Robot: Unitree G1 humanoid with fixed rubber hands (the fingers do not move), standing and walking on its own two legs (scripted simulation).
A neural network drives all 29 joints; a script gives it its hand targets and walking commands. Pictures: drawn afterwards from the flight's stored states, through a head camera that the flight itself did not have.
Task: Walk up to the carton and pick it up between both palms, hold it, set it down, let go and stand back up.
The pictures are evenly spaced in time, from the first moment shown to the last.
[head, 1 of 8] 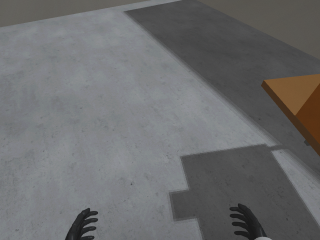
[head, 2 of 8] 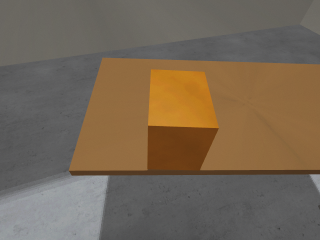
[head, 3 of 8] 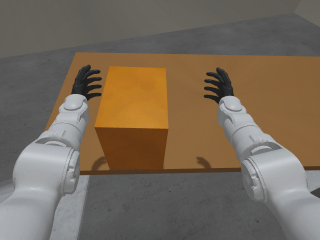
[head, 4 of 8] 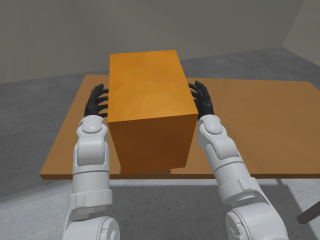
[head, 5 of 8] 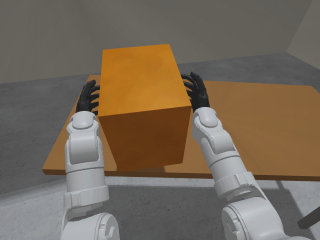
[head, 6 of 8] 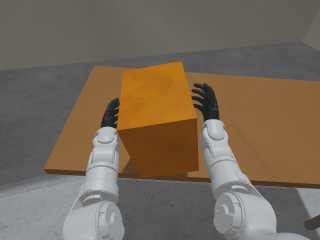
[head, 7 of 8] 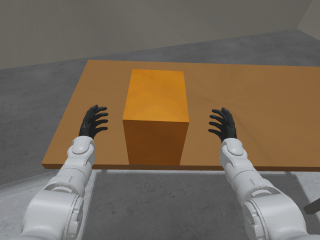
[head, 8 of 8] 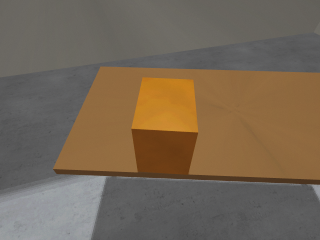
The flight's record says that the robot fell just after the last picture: no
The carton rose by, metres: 0.19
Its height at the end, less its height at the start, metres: +0.00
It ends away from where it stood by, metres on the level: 0.04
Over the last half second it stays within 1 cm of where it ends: yes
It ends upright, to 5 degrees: yes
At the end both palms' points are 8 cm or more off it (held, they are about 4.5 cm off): yes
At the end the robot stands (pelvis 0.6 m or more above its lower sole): yes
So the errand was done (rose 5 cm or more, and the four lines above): yes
